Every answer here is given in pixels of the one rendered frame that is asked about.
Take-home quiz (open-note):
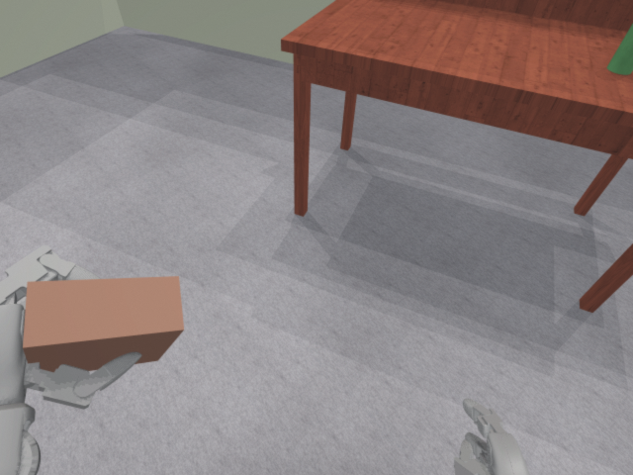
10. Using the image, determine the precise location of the left robot forearm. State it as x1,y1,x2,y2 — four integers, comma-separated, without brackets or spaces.
0,403,41,475

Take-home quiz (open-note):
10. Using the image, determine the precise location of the left robot hand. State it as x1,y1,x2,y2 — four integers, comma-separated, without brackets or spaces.
0,245,142,410

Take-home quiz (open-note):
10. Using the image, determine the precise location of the table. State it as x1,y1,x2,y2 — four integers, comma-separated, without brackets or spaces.
281,0,633,313

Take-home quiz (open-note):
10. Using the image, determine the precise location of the right robot hand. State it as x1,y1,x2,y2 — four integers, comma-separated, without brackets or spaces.
454,399,529,475

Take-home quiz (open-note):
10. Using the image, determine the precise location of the sponge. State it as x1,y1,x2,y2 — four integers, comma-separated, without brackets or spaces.
23,276,184,372

